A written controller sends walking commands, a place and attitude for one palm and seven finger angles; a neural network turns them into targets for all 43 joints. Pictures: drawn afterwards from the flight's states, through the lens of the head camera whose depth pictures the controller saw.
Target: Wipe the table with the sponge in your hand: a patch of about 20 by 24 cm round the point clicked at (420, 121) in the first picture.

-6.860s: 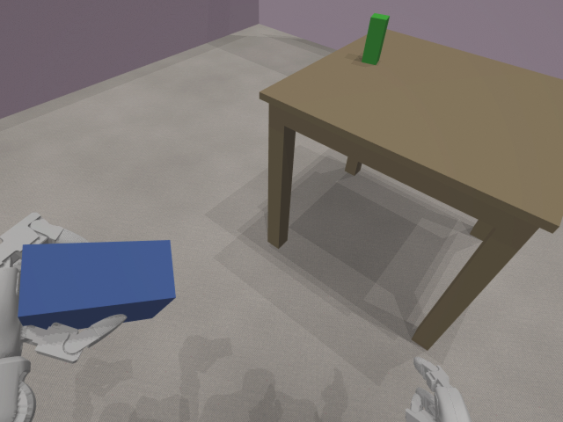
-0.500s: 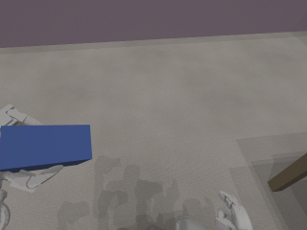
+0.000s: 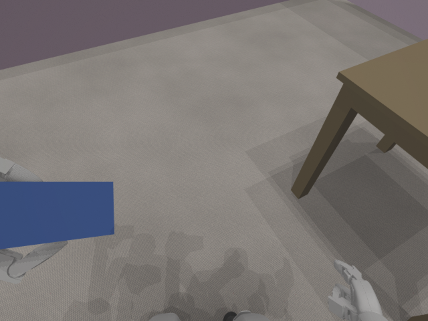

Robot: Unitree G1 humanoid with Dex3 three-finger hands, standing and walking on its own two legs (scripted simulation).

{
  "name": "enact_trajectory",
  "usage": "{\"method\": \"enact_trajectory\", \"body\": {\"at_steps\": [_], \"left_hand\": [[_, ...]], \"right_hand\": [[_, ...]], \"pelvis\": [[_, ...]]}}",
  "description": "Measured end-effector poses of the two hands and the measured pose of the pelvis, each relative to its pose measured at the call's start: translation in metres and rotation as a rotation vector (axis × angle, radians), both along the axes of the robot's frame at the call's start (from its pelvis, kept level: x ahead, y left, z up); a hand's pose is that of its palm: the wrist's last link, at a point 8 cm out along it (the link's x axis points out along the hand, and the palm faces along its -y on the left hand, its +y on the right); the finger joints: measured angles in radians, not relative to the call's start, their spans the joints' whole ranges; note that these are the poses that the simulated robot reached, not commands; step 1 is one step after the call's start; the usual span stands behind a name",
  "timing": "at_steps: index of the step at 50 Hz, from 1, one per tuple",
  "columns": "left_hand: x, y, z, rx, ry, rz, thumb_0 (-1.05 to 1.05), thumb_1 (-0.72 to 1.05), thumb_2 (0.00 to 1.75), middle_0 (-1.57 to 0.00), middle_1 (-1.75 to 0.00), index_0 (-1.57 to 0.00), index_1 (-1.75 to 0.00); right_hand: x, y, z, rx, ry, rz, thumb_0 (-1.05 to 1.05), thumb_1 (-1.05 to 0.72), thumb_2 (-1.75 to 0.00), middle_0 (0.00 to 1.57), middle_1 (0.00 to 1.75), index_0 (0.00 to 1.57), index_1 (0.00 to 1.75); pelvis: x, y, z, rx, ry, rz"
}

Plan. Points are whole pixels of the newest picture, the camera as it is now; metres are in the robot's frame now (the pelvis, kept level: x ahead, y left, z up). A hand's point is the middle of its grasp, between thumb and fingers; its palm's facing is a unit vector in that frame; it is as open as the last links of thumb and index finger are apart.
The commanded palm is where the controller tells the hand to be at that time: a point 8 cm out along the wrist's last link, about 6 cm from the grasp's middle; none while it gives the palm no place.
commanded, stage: turn to face it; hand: left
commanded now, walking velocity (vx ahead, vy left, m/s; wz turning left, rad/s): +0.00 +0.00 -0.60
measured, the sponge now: (62, 213) +0.22 +0.20 +0.17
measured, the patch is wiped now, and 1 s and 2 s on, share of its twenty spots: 0.00 0.00 0.00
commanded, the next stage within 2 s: none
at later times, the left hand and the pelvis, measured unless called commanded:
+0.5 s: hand (173, 236) +0.20 +0.06 +0.18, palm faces +0.05 -0.83 -0.56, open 10.1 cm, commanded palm +0.15 +0.14 +0.19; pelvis -0.09 -0.08 +0.00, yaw -18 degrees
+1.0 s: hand (214, 305) +0.13 +0.01 +0.18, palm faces -0.06 -0.88 -0.46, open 10.1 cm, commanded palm +0.12 +0.06 +0.19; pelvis -0.17 -0.08 +0.00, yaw -35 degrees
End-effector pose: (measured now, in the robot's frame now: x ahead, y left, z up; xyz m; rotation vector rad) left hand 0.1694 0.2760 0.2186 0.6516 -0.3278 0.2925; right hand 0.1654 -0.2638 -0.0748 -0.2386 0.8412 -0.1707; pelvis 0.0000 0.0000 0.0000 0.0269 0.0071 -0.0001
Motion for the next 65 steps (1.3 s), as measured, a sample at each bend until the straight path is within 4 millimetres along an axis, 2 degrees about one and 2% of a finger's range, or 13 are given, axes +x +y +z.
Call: {"method": "enact_trajectory", "body": {"at_steps": [7,14,18,22,28,34,38,43,47,51,57,61,65], "left_hand": [[-0.01,-0.008,-0.03,-0.143,-0.018,0.016,-0.01,-0.5,0.99,-0.72,-1.35,-0.75,-1.34],[0.0,-0.073,-0.021,-0.142,-0.032,-0.115,-0.01,-0.5,0.99,-0.72,-1.35,-0.75,-1.34],[0.008,-0.12,-0.018,-0.058,-0.041,-0.211,-0.01,-0.5,0.99,-0.72,-1.35,-0.75,-1.34],[0.011,-0.152,-0.016,-0.04,0.027,-0.292,-0.01,-0.5,0.99,-0.72,-1.35,-0.75,-1.34],[-0.002,-0.172,-0.007,0.027,0.104,-0.362,-0.01,-0.5,0.99,-0.72,-1.35,-0.75,-1.34],[-0.016,-0.176,-0.004,-0.027,0.055,-0.381,-0.01,-0.5,0.99,-0.72,-1.35,-0.75,-1.34],[-0.024,-0.177,-0.015,-0.11,0.045,-0.398,-0.01,-0.5,0.99,-0.72,-1.35,-0.75,-1.34],[-0.036,-0.182,-0.025,-0.14,0.019,-0.465,-0.01,-0.5,0.99,-0.72,-1.35,-0.75,-1.34],[-0.047,-0.191,-0.02,-0.103,0.015,-0.485,-0.01,-0.5,0.99,-0.72,-1.35,-0.75,-1.34],[-0.057,-0.219,-0.017,-0.09,0.013,-0.51,-0.01,-0.5,0.99,-0.72,-1.35,-0.75,-1.34],[-0.066,-0.286,-0.029,-0.088,0.034,-0.631,-0.01,-0.5,0.99,-0.72,-1.35,-0.75,-1.34],[-0.08,-0.315,-0.025,-0.043,0.096,-0.747,-0.01,-0.5,0.99,-0.72,-1.35,-0.75,-1.34],[-0.097,-0.326,-0.008,0.041,0.085,-0.841,-0.01,-0.5,0.99,-0.72,-1.35,-0.75,-1.34]], "right_hand": [[-0.029,0.017,0.003,0.044,-0.08,-0.005,0.01,-0.91,-0.9,0.2,0.3,0.19,0.29],[-0.068,0.021,-0.014,0.191,-0.112,-0.021,0.01,-0.91,-0.9,0.2,0.3,0.2,0.3],[-0.1,-0.007,-0.039,0.225,-0.096,-0.071,0.01,-0.91,-0.9,0.21,0.3,0.2,0.3],[-0.144,-0.049,-0.045,0.185,0.002,-0.184,0.01,-0.91,-0.9,0.21,0.3,0.2,0.3],[-0.205,-0.102,-0.025,0.09,0.057,-0.351,0.01,-0.91,-0.9,0.2,0.3,0.19,0.3],[-0.24,-0.125,-0.006,0.019,0.037,-0.417,0.01,-0.91,-0.9,0.2,0.3,0.19,0.29],[-0.252,-0.122,0.005,-0.002,-0.001,-0.424,0.01,-0.91,-0.9,0.2,0.3,0.19,0.29],[-0.264,-0.103,0.009,-0.003,-0.071,-0.422,0.01,-0.91,-0.9,0.2,0.3,0.19,0.29],[-0.278,-0.083,0.001,0.081,-0.127,-0.445,0.01,-0.91,-0.9,0.2,0.3,0.19,0.29],[-0.3,-0.07,-0.018,0.172,-0.151,-0.462,0.01,-0.91,-0.9,0.2,0.3,0.2,0.3],[-0.366,-0.083,-0.054,0.208,-0.061,-0.538,0.01,-0.91,-0.9,0.21,0.3,0.2,0.3],[-0.423,-0.1,-0.045,0.168,0.011,-0.664,0.01,-0.91,-0.9,0.21,0.3,0.2,0.3],[-0.474,-0.114,-0.029,0.107,0.045,-0.768,0.01,-0.91,-0.9,0.2,0.3,0.2,0.3]], "pelvis": [[-0.024,-0.007,-0.004,0.006,-0.043,-0.089],[-0.048,-0.036,-0.005,-0.031,-0.038,-0.189],[-0.066,-0.06,-0.017,-0.045,-0.039,-0.222],[-0.082,-0.07,-0.009,-0.012,-0.033,-0.264],[-0.097,-0.08,0.004,0.014,-0.012,-0.342],[-0.113,-0.082,0.006,0.026,-0.006,-0.406],[-0.126,-0.078,0.005,0.03,0.001,-0.441],[-0.149,-0.069,-0.002,0.027,-0.02,-0.493],[-0.163,-0.072,-0.003,0.003,-0.037,-0.554],[-0.178,-0.081,-0.007,-0.019,-0.033,-0.629],[-0.216,-0.093,-0.017,-0.025,-0.046,-0.662],[-0.233,-0.093,-0.007,0.008,-0.027,-0.727],[-0.245,-0.094,0.0,0.027,-0.008,-0.773]]}}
